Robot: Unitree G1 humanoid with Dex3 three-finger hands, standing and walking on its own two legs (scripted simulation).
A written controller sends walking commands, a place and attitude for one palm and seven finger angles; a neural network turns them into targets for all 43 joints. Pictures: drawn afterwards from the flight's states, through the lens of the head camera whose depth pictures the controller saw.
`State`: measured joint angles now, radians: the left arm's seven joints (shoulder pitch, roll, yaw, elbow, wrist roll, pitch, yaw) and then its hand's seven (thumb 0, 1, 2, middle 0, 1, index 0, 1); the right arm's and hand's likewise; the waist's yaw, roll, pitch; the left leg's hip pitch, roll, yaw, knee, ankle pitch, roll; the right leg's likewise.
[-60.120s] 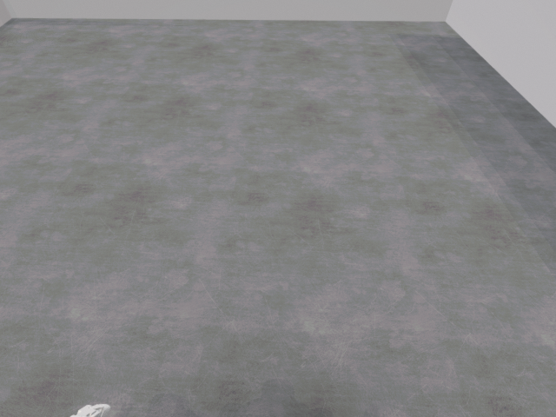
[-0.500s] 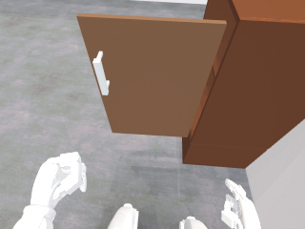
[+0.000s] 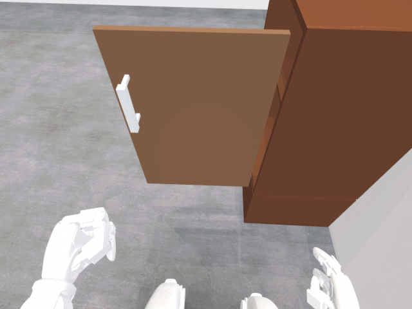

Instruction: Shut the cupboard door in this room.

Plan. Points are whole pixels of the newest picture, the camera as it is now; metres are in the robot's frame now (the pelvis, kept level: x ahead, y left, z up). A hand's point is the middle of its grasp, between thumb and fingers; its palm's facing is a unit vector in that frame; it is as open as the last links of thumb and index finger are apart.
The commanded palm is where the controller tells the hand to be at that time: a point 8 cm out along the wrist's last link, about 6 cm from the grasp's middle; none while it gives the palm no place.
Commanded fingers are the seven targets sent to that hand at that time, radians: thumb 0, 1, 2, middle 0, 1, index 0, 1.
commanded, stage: bring the fist close to the handle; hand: left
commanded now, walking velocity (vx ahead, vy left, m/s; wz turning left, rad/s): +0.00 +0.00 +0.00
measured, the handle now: (130, 104) +0.55 +0.23 +0.06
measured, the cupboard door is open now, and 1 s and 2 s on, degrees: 91 91 90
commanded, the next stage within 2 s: push the door shut along its arc in 1.44 s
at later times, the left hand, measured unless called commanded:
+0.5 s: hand (126, 186) +0.32 +0.18 +0.06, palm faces -0.01 -1.00 -0.04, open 3.1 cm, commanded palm +0.31 +0.23 +0.06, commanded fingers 0.00 0.90 0.90 -1.30 -1.50 -1.30 -1.50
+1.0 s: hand (142, 142) +0.43 +0.17 +0.06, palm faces +0.00 -1.00 -0.03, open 3.1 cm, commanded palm +0.42 +0.22 +0.06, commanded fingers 0.00 0.90 0.90 -1.30 -1.50 -1.30 -1.50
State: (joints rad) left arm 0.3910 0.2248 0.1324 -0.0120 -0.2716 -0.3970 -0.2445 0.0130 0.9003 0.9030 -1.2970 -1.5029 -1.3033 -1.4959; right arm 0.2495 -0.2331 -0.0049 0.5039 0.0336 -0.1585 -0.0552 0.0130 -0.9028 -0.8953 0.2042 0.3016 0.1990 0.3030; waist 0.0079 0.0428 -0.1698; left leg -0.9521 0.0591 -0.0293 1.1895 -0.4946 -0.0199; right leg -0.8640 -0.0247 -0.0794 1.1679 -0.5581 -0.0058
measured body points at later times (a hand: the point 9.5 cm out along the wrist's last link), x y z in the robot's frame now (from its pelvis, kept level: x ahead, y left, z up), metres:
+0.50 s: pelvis +0.00 +0.00 +0.01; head +0.07 +0.00 +0.45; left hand +0.32 +0.23 +0.07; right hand +0.15 -0.24 -0.09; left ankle +0.05 +0.13 -0.64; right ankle +0.01 -0.12 -0.64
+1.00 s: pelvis +0.00 +0.01 +0.00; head +0.09 +0.01 +0.44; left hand +0.43 +0.23 +0.07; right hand +0.09 -0.26 -0.11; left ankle +0.05 +0.13 -0.64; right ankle +0.01 -0.12 -0.64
